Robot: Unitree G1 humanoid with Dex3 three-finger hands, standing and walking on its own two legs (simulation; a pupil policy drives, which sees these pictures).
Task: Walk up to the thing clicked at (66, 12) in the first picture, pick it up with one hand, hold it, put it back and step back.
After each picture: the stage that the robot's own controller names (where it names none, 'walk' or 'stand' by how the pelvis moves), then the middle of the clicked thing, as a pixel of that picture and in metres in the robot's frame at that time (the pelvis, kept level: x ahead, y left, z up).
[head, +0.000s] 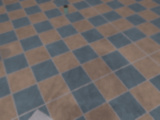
stand; (65, 9) +2.12 +0.23 -0.72
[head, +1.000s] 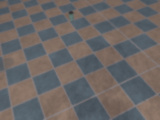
walk; (71, 15) +1.98 +0.30 -0.72
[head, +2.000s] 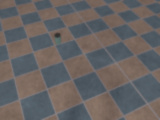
walk; (57, 38) +1.31 +0.31 -0.69
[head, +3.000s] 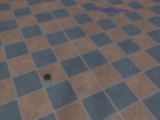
walk; (47, 80) +0.85 +0.28 -0.71
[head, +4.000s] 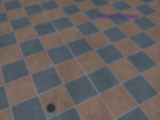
walk; (51, 110) +0.55 +0.23 -0.71
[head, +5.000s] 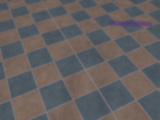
stand; out of the picture +0.39 +0.17 -0.70
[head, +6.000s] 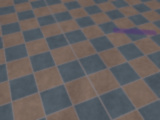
stand; out of the picture +0.37 +0.18 -0.72
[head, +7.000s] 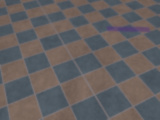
stand; out of the picture +0.36 +0.20 -0.72
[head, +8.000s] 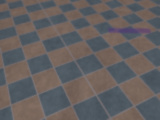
stand; out of the picture +0.39 +0.19 -0.73
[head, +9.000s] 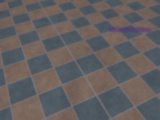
stand; out of the picture +0.37 +0.20 -0.73
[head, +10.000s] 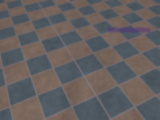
go down; out of the picture +0.37 +0.19 -0.73
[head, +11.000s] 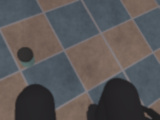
go down; (26, 57) +0.47 +0.20 -0.34
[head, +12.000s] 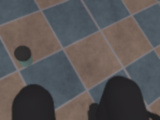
approach; (24, 56) +0.47 +0.20 -0.31
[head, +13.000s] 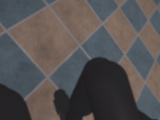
close in; out of the picture +0.46 +0.25 -0.23
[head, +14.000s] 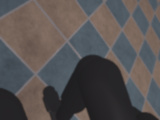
close; out of the picture +0.45 +0.26 -0.23
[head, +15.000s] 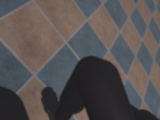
lift; out of the picture +0.42 +0.24 -0.24
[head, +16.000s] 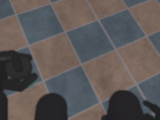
lift; (23, 73) +0.35 +0.20 -0.04
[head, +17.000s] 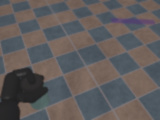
hold; (36, 92) +0.32 +0.17 +0.01
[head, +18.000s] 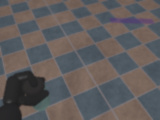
hold; (37, 94) +0.32 +0.17 +0.00
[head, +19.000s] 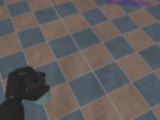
crouch; (38, 89) +0.35 +0.16 -0.04
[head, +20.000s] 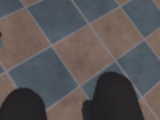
lower; out of the picture +0.49 +0.23 -0.11
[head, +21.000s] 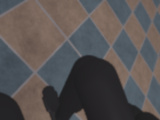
lower; out of the picture +0.45 +0.28 -0.24
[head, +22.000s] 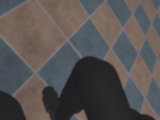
lower; out of the picture +0.45 +0.28 -0.24
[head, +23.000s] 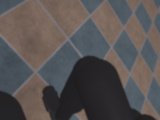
lower; out of the picture +0.45 +0.28 -0.24
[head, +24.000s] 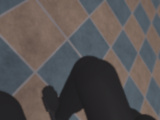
lower; out of the picture +0.45 +0.27 -0.24
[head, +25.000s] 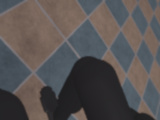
open; out of the picture +0.45 +0.26 -0.25
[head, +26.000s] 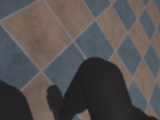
stand; out of the picture +0.45 +0.26 -0.24
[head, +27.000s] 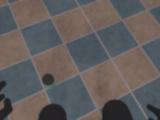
walk; (49, 81) +0.45 +0.17 -0.48
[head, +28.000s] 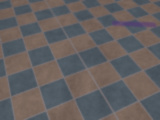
stand; out of the picture +0.39 +0.16 -0.66
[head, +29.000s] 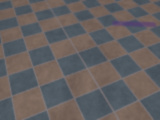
stand; out of the picture +0.40 +0.16 -0.67
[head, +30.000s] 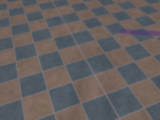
stand; out of the picture +0.41 +0.14 -0.72
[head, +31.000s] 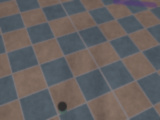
walk; (62, 108) +0.44 +0.10 -0.71
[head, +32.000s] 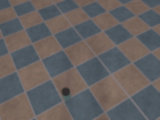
walk; (66, 94) +0.58 +0.16 -0.70
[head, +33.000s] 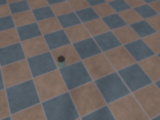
walk; (61, 62) +0.91 +0.18 -0.70
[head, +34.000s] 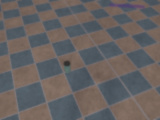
stand; (67, 66) +1.02 +0.16 -0.72
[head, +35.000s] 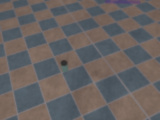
stand; (64, 66) +1.02 +0.19 -0.72
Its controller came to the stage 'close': yes
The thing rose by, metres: 0.71
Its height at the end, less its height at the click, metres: +0.00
